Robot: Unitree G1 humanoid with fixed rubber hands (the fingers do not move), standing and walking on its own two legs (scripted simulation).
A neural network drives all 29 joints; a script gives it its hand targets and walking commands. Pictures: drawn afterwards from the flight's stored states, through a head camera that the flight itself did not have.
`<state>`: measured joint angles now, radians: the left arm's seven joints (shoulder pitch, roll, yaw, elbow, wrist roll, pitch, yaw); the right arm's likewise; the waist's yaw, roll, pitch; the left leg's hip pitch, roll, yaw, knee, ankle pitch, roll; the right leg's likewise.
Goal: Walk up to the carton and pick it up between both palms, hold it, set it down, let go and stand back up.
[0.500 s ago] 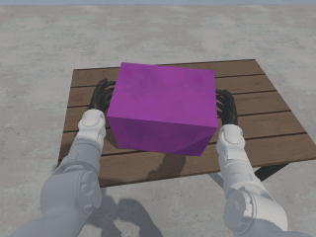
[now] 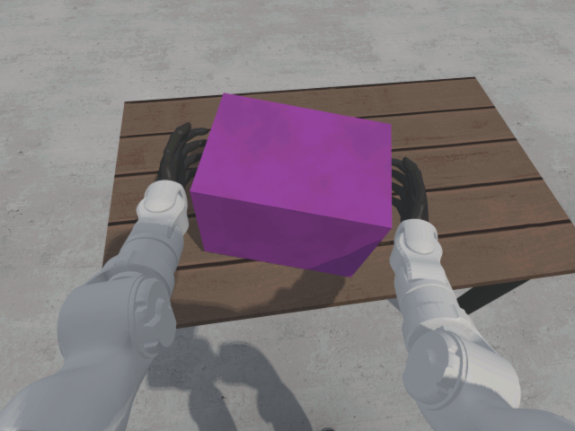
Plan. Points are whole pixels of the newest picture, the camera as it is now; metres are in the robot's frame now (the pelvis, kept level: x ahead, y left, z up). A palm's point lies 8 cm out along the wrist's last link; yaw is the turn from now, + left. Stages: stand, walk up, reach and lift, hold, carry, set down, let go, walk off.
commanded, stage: set down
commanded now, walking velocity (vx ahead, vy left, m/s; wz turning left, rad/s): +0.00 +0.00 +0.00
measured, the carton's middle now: (291, 191) +0.47 +0.00 -0.01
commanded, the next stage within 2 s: none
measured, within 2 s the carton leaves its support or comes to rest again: rests again in 0.16 s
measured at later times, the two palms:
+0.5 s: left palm (175, 180) +0.46 +0.18 +0.03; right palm (407, 212) +0.40 -0.17 +0.02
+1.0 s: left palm (174, 183) +0.46 +0.18 +0.02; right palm (405, 212) +0.40 -0.17 +0.02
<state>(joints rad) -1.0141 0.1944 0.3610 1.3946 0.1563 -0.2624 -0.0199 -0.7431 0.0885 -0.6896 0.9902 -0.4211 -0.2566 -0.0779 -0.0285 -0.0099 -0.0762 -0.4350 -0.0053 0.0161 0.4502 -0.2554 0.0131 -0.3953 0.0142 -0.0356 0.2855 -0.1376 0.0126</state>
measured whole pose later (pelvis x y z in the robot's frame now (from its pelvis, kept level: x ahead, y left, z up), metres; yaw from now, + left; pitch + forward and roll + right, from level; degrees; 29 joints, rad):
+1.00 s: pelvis -0.02 +0.00 -0.01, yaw +1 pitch +20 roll -3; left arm -1.15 0.30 0.31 1.60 0.07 -0.42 -0.04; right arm -0.87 0.07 -0.72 1.08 -0.40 -0.36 -0.04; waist -0.10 -0.01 -0.08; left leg -0.61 -0.02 0.00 0.51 -0.25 0.03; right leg -0.58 0.00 -0.06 0.37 -0.15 0.02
